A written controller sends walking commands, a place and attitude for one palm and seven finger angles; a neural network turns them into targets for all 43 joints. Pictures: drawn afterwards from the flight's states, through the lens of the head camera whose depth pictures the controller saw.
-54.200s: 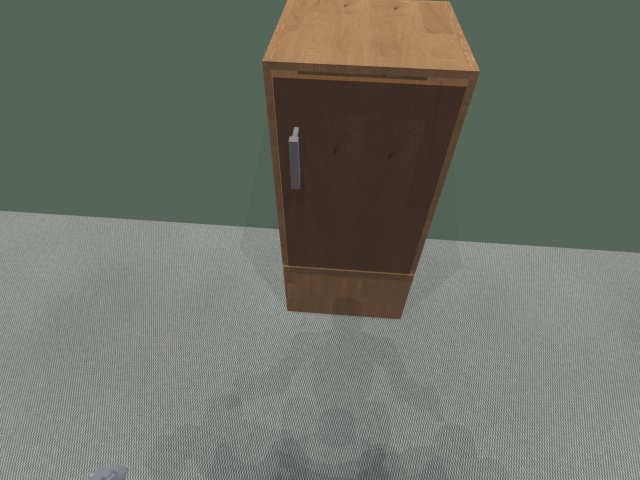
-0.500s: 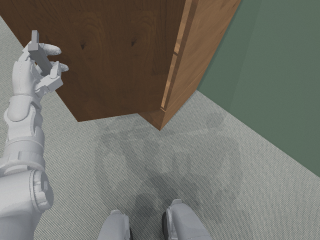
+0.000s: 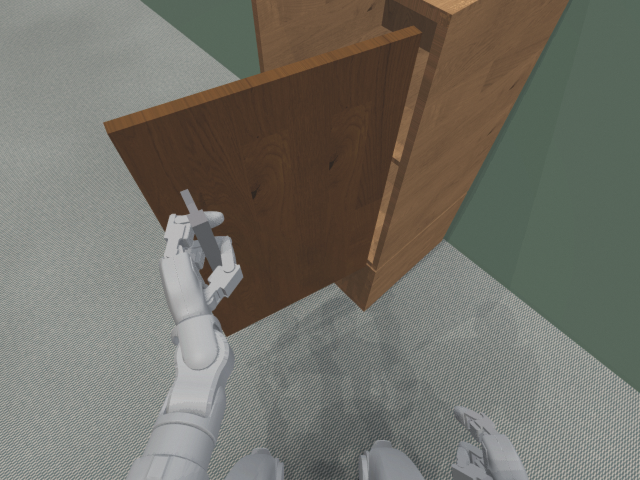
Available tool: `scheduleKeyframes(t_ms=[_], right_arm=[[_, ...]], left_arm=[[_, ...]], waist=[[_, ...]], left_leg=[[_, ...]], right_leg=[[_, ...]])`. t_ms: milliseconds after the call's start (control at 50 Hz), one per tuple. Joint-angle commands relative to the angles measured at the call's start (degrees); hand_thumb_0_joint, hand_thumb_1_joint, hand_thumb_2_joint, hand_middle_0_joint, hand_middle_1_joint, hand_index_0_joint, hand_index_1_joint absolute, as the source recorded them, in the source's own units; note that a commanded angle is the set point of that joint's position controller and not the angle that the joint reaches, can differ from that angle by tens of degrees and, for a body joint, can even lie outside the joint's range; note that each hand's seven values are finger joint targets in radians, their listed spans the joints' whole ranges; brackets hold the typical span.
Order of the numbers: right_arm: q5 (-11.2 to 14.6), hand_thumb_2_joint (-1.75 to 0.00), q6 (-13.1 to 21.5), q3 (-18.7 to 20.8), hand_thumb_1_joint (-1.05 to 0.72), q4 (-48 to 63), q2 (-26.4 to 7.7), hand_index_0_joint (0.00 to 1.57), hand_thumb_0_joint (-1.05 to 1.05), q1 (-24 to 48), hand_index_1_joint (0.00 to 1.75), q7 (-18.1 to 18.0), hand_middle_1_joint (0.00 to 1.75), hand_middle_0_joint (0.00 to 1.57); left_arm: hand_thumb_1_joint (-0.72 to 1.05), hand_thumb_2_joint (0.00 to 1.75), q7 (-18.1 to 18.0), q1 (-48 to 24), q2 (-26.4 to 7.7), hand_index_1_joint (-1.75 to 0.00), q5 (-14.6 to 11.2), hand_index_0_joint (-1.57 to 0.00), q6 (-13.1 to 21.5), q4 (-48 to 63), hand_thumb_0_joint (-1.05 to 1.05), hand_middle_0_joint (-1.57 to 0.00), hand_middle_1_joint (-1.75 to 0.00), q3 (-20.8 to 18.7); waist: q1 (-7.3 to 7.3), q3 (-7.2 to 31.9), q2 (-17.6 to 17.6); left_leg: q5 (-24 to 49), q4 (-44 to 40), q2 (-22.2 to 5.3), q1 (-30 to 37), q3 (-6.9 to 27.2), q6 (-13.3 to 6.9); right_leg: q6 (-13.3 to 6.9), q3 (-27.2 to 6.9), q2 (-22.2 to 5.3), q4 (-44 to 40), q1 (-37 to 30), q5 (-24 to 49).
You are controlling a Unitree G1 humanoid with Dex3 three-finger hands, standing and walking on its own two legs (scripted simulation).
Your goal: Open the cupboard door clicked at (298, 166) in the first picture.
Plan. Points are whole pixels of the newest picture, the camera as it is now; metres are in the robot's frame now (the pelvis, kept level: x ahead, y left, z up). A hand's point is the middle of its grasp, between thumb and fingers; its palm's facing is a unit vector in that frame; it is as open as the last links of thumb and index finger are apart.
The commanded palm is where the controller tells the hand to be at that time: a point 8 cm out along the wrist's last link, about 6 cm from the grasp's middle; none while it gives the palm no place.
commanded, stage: pull the door open along its arc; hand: left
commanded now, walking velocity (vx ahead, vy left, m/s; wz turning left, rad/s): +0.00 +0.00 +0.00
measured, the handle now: (204, 235) +0.41 +0.17 +0.03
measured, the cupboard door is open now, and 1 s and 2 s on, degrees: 77 94 97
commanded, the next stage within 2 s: open thumb and fingers to let go in 0.30 s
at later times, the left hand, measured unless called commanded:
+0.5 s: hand (290, 317) +0.30 +0.05 +0.03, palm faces +0.38 -0.92 -0.03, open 5.9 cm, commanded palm +0.26 +0.09 +0.03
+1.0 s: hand (289, 311) +0.31 +0.05 +0.03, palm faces +0.37 -0.93 -0.03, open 13.5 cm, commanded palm +0.26 +0.09 +0.03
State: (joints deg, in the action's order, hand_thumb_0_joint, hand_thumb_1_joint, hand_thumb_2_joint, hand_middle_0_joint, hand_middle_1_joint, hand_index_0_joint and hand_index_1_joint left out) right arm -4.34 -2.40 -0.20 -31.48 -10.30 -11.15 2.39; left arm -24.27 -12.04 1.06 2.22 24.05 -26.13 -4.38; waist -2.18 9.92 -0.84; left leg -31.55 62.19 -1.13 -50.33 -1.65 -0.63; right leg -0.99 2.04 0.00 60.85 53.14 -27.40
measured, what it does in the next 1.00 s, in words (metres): stands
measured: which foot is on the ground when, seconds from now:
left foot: down 0.00-1.00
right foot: down 0.00-1.00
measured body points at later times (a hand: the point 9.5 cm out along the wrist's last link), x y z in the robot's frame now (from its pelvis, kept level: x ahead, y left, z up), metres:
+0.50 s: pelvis -0.01 -0.03 +0.00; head +0.06 -0.04 +0.44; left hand +0.28 +0.09 +0.04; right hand +0.16 -0.25 -0.12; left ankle -0.02 +0.11 -0.66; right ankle +0.01 -0.11 -0.66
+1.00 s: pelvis -0.02 -0.03 +0.00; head +0.05 -0.04 +0.44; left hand +0.28 +0.10 +0.04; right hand +0.14 -0.24 -0.12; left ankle -0.02 +0.11 -0.66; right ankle +0.01 -0.11 -0.66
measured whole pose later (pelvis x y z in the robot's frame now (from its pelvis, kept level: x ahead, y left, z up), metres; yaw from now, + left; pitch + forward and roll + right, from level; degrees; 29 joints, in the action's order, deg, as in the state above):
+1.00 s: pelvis -0.02 -0.03 +0.00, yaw +3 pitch +16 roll +1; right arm -5.5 2.3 0.7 -35.6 -10.5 -11.1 0.9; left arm -33.9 -6.4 7.0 6.7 22.8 -24.5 8.7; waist -0.9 9.3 -1.4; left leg -29.2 62.0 -0.4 -49.1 0.9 1.4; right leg -3.2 4.6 -0.9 62.2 51.6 -27.1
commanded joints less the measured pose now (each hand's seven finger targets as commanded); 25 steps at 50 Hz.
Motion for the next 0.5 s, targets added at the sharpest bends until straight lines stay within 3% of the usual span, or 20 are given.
scheduleKeyframes(t_ms=[0,120,180,260,280,340,380,400,480], right_arm=[[-0.1,-0.90,2.6,3.2,-0.90,4.5,-7.0,0.20,0.00,-3.1,0.30,-1.3,0.30,0.20],[-0.1,-0.90,4.3,2.9,-0.90,4.7,-6.1,0.20,0.00,-0.8,0.30,-1.0,0.30,0.20],[-0.2,-0.90,5.2,3.0,-0.90,5.0,-5.9,0.20,0.00,-0.5,0.30,-0.6,0.30,0.20],[-0.5,-0.90,6.3,3.1,-0.90,5.1,-5.3,0.20,0.00,0.5,0.30,-0.1,0.30,0.20],[-0.5,-0.90,6.6,3.0,-0.90,5.1,-5.3,0.20,0.00,0.5,0.30,-0.1,0.30,0.20],[-0.8,-0.90,7.6,3.0,-0.90,4.9,-4.9,0.20,0.00,1.4,0.30,-0.3,0.30,0.20],[-1.0,-0.90,7.6,2.8,-0.90,3.6,-5.2,0.20,0.00,1.4,0.30,-1.0,0.30,0.20],[-1.1,-0.90,7.7,2.8,-0.90,3.4,-4.8,0.20,0.00,2.1,0.30,-1.4,0.30,0.20],[-0.9,-0.90,7.7,2.7,-0.90,3.2,-4.9,0.20,0.00,2.7,0.30,-1.9,0.30,0.20]], left_arm=[[0.90,0.90,-3.1,-6.4,-4.7,-1.35,0.6,-0.40,5.1,13.9,0.00,-0.40,-1.35,-0.5],[0.90,0.90,-3.7,-0.4,0.6,-1.35,0.9,-0.40,5.4,16.4,0.00,-0.40,-1.35,5.7],[0.90,0.90,-4.7,3.6,3.5,-1.35,1.4,-0.40,4.9,17.7,0.00,-0.40,-1.35,9.1],[0.90,0.90,-6.8,6.1,7.2,-1.35,3.7,-0.40,4.2,20.1,0.00,-0.40,-1.35,14.3],[0.90,0.90,-7.3,6.0,7.7,-1.35,4.3,-0.40,3.8,20.2,0.00,-0.40,-1.35,15.1],[0.90,0.90,-8.7,5.9,9.5,-1.35,6.6,-0.40,3.1,21.5,0.00,-0.40,-1.35,17.8],[0.90,0.90,-10.1,-2.1,6.2,-1.35,7.8,-0.40,2.9,20.7,0.00,-0.40,-1.35,15.6],[0.83,0.87,-10.5,-2.5,6.4,-1.34,7.5,-0.40,2.8,19.7,0.00,-0.40,-1.34,14.9],[0.55,0.75,-10.1,-3.6,5.9,-1.31,6.1,-0.38,2.7,17.5,0.00,-0.38,-1.31,13.8]], waist=[[1.60,20.2,3.7],[2.10,18.0,2.5],[1.70,17.7,4.8],[1.21,16.5,4.4],[0.71,16.2,6.4],[0.45,15.4,5.6],[-0.75,14.3,5.6],[-0.13,14.7,4.8],[0.10,15.6,6.1]], left_leg=[[23.0,-7.4,1.7,7.1,0.8,0.9],[21.1,-8.1,2.1,7.9,0.8,0.8],[21.0,-7.8,2.1,7.4,0.9,0.8],[19.9,-7.6,2.1,7.5,0.9,0.8],[18.9,-7.3,2.2,6.6,1.3,0.7],[17.1,-6.9,2.2,6.5,1.4,0.7],[15.2,-5.8,2.3,5.2,1.7,0.5],[14.5,-5.5,2.5,4.8,1.5,0.6],[12.9,-5.5,2.8,4.0,1.6,0.5]], right_leg=[[-0.5,-0.9,0.0,-6.9,-22.6,27.8],[-0.7,-0.8,-0.3,-8.0,-22.7,25.8],[-0.7,-1.0,-0.5,-8.5,-23.4,26.4],[-0.5,-1.4,-0.9,-8.9,-22.3,25.8],[-0.5,-1.7,-1.0,-9.2,-22.2,24.8],[-0.5,-2.0,-1.3,-9.5,-20.7,22.2],[-0.4,-2.9,-1.7,-9.8,-18.5,19.0],[-0.2,-3.9,-2.0,-10.3,-19.0,18.2],[0.0,-4.9,-2.5,-11.3,-20.3,15.8]])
